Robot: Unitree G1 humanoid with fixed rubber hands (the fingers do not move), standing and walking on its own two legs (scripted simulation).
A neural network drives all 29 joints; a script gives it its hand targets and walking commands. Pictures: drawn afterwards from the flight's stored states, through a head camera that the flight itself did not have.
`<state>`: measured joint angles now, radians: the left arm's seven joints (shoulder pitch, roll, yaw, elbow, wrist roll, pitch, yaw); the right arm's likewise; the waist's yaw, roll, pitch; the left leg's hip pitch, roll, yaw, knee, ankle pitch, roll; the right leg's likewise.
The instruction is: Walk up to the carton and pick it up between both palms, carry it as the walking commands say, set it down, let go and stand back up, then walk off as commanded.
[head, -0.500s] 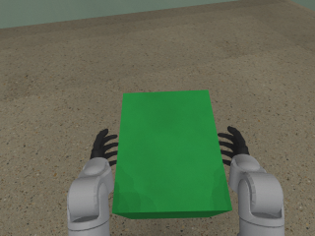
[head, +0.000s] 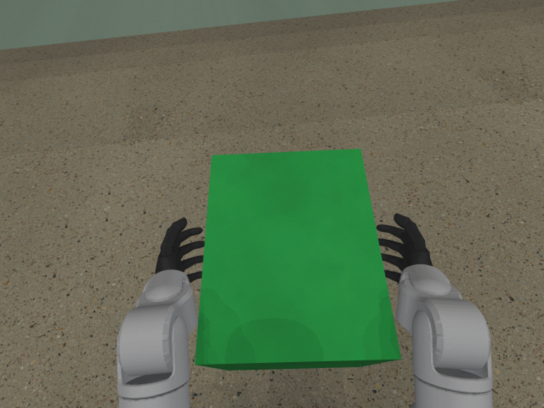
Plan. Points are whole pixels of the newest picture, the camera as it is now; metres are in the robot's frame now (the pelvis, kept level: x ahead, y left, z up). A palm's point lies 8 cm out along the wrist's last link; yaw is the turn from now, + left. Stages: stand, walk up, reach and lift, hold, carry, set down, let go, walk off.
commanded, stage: carry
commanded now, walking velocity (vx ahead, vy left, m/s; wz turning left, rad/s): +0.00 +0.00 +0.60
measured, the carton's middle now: (289, 267) +0.34 +0.01 -0.01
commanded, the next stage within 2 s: none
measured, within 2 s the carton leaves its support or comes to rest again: neither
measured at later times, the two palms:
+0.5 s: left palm (66, 362) +0.17 +0.26 +0.10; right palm (322, 296) +0.25 -0.03 +0.07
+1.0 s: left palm out of the picture -0.01 +0.36 +0.07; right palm (182, 344) +0.19 +0.13 +0.09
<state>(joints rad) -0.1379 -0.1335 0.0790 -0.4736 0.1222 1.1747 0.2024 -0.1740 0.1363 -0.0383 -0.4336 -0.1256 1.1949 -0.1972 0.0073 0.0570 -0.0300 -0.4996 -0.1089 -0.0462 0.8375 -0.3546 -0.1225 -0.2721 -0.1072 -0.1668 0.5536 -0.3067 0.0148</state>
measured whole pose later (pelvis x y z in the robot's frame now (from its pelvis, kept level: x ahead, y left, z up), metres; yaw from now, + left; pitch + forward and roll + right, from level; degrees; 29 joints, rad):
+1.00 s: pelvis -0.11 +0.07 -0.01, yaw +40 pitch +3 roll -3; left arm -0.14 -0.13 0.08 -0.46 0.12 1.22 0.20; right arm -0.19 0.14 -0.04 -0.43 -0.13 1.27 -0.23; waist 0.00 -0.01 -0.02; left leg -0.43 0.01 0.08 0.75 -0.40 0.06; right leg -0.38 -0.26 -0.42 0.77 -0.42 0.04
